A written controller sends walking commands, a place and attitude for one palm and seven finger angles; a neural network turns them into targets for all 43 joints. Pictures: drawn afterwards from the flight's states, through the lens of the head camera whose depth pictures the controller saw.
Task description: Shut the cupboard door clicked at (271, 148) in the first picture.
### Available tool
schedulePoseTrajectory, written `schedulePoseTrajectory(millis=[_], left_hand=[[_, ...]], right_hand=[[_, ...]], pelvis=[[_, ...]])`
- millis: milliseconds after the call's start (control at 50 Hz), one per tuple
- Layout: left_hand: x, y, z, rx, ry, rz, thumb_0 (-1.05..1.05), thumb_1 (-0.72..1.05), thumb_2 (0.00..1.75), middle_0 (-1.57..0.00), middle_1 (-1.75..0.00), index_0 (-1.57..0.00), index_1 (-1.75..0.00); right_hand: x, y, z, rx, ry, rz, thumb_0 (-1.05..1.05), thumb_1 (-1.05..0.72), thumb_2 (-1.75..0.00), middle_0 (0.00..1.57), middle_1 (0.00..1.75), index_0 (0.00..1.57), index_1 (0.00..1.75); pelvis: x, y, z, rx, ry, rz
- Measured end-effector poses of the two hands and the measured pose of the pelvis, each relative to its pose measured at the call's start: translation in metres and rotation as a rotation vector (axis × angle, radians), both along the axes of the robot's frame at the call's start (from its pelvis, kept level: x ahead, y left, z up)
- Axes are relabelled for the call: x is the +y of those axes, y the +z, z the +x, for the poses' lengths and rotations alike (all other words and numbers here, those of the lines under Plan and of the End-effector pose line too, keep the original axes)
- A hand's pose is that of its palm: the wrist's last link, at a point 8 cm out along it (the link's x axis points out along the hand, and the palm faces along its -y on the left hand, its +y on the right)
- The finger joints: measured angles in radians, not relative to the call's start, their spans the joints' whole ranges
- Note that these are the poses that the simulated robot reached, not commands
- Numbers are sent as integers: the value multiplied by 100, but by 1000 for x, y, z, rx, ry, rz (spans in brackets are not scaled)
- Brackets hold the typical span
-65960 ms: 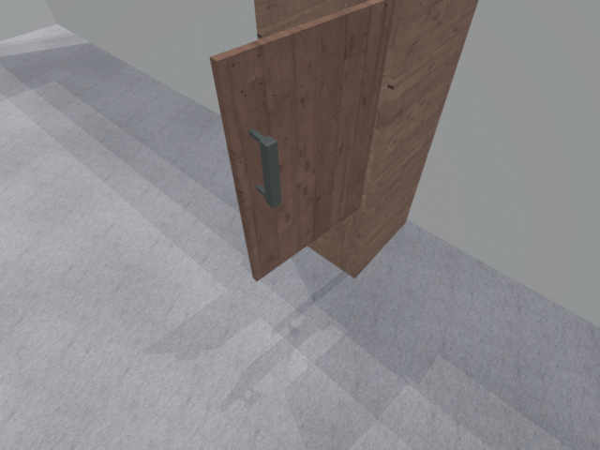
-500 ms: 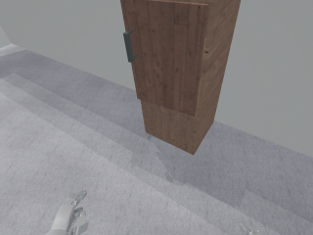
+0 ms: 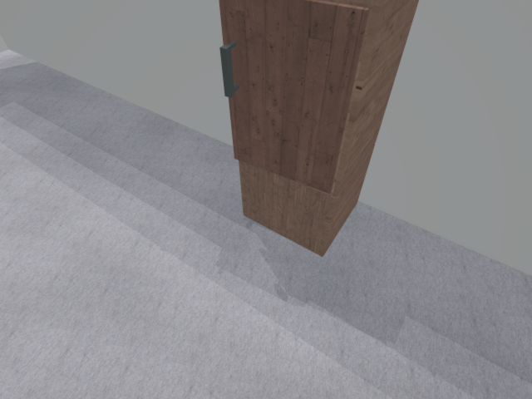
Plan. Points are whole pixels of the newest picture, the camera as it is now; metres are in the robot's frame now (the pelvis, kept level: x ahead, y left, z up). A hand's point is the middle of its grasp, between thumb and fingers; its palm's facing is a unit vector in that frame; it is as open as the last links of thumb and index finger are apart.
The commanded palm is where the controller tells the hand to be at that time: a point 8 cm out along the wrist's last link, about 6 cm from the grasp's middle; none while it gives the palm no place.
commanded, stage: let the arm hang, fingers relaxed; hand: left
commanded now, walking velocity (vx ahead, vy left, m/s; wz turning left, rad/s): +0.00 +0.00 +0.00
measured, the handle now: (231, 69) +0.99 +0.17 +0.03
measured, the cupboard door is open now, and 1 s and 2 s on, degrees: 5 5 5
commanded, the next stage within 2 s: look to check the result in 0.40 s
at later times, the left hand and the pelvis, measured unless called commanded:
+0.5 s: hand out of the picture +0.06 +0.20 -0.17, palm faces -0.02 -0.96 -0.27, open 7.4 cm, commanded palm none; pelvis +0.01 -0.01 +0.00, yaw +0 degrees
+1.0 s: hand out of the picture +0.08 +0.20 -0.16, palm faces -0.01 -0.95 -0.30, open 7.4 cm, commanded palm none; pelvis +0.04 -0.02 +0.01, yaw +0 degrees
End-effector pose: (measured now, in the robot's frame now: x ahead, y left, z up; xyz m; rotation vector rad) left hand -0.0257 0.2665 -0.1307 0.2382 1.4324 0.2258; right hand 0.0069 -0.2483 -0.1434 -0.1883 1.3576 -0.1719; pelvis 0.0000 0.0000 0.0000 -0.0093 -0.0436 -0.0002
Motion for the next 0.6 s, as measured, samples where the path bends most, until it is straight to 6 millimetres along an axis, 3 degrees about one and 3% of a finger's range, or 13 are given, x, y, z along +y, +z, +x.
schedulePoseTrajectory(millis=[140, 360, 600], left_hand=[[0, 1, 22, -52, -21, 4, 1, 91, 90, -20, -30, -20, -30], [-15, -2, 61, -120, -61, -28, 1, 90, 90, -21, -30, -20, -30], [-13, 2, 88, -140, -75, -10, 1, 90, 90, -21, -30, -20, -30]], right_hand=[[-3, -1, 3, -11, -12, -1, 0, -91, -90, 20, 30, 20, 30], [-26, 9, 19, -38, -16, -48, 0, -91, -90, 20, 30, 20, 30], [-41, 15, 44, -50, 4, -69, 0, -91, -90, 20, 30, 20, 30]], pelvis=[[0, 0, -1, 1, -4, 7], [-7, 2, 5, 6, -7, 8], [-14, 4, 18, 11, -3, 6]])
